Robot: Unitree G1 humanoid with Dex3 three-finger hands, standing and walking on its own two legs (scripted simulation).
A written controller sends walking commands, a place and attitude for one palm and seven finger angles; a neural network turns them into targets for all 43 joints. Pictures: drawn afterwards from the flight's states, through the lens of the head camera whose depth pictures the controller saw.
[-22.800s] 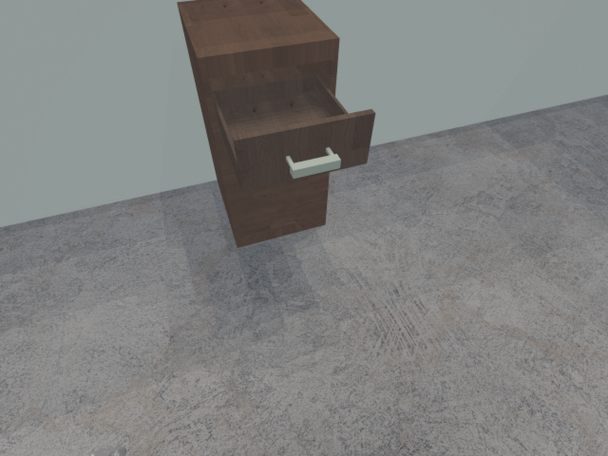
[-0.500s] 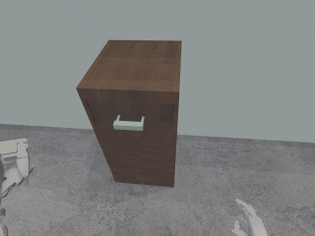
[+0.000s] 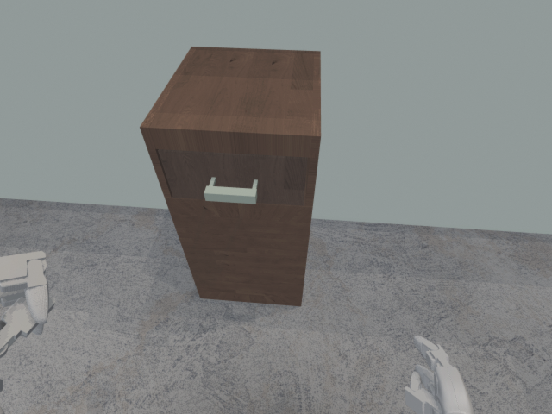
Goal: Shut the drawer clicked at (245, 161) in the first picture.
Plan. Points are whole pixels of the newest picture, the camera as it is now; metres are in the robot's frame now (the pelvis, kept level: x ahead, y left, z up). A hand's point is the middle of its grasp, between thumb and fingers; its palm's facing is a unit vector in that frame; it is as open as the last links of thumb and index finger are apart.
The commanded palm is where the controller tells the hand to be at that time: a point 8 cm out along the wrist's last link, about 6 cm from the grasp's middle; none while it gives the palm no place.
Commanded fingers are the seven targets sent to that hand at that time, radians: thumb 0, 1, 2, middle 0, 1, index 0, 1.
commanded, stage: step back with the hand held close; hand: left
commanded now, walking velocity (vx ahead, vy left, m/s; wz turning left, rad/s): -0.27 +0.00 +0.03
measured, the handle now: (232, 188) +0.63 +0.16 -0.10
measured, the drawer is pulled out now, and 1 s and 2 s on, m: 0.00 0.00 0.00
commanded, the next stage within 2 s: stop stepping back and stand still in 1.16 s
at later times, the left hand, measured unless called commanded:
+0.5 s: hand (43, 336) +0.15 +0.23 +0.17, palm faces +0.36 -0.78 -0.50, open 3.2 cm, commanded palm +0.08 +0.28 +0.19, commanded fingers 0.00 0.90 0.90 -1.40 -1.60 -1.40 -1.60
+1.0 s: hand out of the picture +0.08 +0.21 +0.18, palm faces +0.28 -0.81 -0.52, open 3.2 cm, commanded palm +0.00 +0.26 +0.19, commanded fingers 0.00 0.90 0.90 -1.40 -1.60 -1.40 -1.60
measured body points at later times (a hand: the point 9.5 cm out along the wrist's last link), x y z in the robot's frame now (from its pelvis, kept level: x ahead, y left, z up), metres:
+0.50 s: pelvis -0.04 +0.00 -0.01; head -0.01 +0.01 +0.44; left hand +0.13 +0.27 +0.19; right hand +0.14 -0.25 -0.08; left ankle +0.02 +0.08 -0.73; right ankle +0.07 -0.13 -0.73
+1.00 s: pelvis -0.11 -0.02 +0.00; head -0.07 +0.01 +0.44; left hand +0.06 +0.25 +0.20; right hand +0.09 -0.24 -0.07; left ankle +0.03 +0.08 -0.73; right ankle -0.11 -0.15 -0.73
